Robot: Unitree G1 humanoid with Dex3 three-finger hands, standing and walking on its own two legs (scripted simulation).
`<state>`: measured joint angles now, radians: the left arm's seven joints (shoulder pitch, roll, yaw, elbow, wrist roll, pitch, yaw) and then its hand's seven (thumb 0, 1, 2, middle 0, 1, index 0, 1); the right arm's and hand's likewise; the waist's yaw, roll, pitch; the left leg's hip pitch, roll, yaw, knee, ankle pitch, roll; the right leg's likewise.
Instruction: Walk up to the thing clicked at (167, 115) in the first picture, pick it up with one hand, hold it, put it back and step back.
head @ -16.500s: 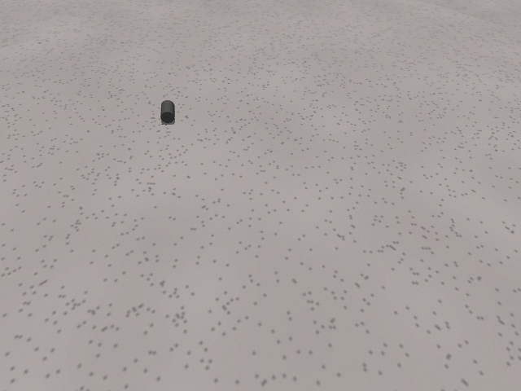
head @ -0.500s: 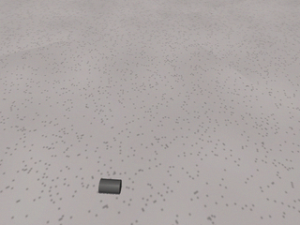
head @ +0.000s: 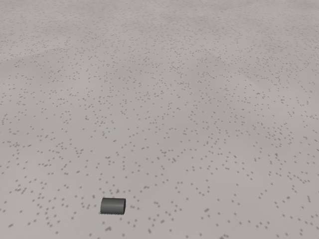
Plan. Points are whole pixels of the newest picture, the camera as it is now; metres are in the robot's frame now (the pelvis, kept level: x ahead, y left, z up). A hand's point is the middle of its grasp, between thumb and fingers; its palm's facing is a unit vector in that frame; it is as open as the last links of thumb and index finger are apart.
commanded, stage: walk up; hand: left
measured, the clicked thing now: (113, 205) +0.42 +0.25 -0.73
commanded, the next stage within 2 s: stand in 0.84 s
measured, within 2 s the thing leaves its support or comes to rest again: neither
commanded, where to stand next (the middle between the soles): +0.04 +0.01 m, yaw +1 degrees
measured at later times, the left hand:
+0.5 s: hand out of the picture +0.08 +0.25 -0.15, palm faces -0.02 -0.94 -0.34, open 7.4 cm
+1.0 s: hand out of the picture +0.07 +0.24 -0.15, palm faces -0.05 -0.94 -0.35, open 7.4 cm
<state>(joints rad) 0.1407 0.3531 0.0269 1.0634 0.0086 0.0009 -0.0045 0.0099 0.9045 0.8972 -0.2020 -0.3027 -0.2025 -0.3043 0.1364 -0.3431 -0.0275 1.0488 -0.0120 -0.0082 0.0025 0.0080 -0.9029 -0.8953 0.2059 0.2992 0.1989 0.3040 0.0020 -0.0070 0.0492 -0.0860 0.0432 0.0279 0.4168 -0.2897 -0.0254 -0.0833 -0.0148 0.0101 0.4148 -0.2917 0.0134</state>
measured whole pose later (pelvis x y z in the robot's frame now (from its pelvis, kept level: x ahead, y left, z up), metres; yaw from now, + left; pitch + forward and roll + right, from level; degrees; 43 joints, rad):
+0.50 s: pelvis -0.01 -0.01 +0.00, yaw -1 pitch -3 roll +0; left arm 0.14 0.35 0.03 1.04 0.01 0.00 -0.01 0.01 0.90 0.90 -0.20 -0.30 -0.20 -0.30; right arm 0.14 -0.35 -0.03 1.03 -0.01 0.00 0.01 0.01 -0.90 -0.90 0.21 0.30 0.20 0.30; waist 0.00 -0.01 0.08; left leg -0.09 0.06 0.04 0.45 -0.30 -0.03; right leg -0.10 0.00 0.03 0.46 -0.30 0.00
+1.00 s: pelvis -0.03 +0.00 +0.00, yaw -2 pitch -3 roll +0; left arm 0.11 0.34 0.01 1.07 0.01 0.00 0.00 0.01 0.90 0.90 -0.20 -0.30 -0.20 -0.30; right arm 0.12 -0.35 -0.02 1.07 0.00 0.00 0.00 0.01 -0.90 -0.90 0.21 0.30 0.20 0.30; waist -0.01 0.01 0.08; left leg -0.07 0.06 0.05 0.36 -0.22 -0.04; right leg -0.09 0.00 0.04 0.38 -0.23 0.01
